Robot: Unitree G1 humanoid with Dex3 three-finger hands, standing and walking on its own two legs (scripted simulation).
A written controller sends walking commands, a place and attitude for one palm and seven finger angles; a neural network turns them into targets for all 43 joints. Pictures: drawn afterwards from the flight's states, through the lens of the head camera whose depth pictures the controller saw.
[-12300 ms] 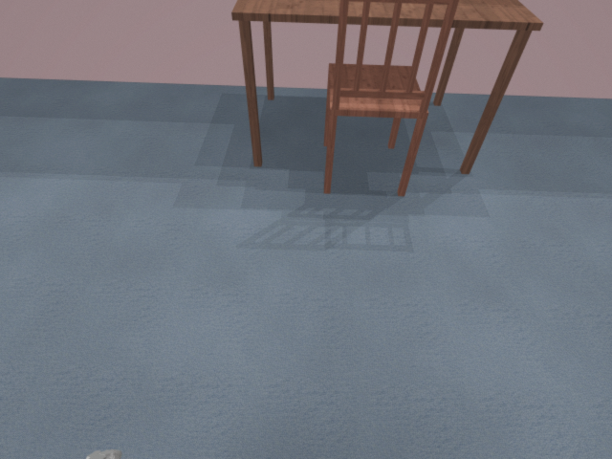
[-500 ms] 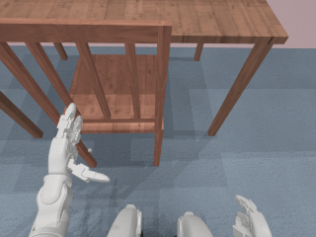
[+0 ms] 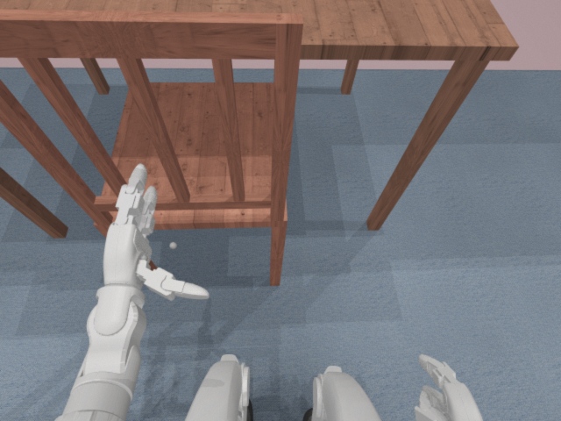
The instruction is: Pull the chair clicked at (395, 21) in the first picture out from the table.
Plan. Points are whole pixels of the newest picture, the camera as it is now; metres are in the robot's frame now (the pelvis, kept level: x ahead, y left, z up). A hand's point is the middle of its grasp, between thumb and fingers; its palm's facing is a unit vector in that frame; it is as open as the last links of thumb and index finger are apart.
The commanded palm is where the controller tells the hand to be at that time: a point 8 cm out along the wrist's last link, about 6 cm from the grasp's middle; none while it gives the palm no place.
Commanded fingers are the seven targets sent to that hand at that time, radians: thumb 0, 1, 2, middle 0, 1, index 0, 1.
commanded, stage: aim the fingers beside a spindle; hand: left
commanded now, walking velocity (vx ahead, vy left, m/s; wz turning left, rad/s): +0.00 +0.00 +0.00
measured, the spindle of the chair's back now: (163, 144) +0.50 +0.20 +0.05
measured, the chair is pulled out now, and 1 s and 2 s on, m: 0.00 0.00 0.00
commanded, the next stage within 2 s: push the fingers through the gap in 0.56 s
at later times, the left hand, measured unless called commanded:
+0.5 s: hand (174, 243) +0.35 +0.16 +0.02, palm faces +0.08 -1.00 -0.03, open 16.9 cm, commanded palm +0.32 +0.21 +0.02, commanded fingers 0.00 -0.50 0.30 -0.06 -0.08 -0.06 -0.08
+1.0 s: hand (174, 222) +0.38 +0.17 +0.02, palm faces +0.07 -1.00 -0.03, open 16.9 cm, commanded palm +0.35 +0.22 +0.02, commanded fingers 0.00 -0.50 0.30 -0.06 -0.08 -0.06 -0.08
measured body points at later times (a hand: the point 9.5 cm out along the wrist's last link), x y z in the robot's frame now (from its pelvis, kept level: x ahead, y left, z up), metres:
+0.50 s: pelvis +0.00 -0.01 +0.00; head +0.11 +0.00 +0.44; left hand +0.34 +0.21 +0.02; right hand +0.15 -0.26 -0.11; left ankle +0.04 +0.09 -0.62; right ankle +0.01 -0.11 -0.62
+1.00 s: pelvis +0.00 -0.01 +0.00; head +0.12 +0.00 +0.43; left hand +0.37 +0.22 +0.03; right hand +0.13 -0.26 -0.12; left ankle +0.04 +0.09 -0.62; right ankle +0.01 -0.11 -0.62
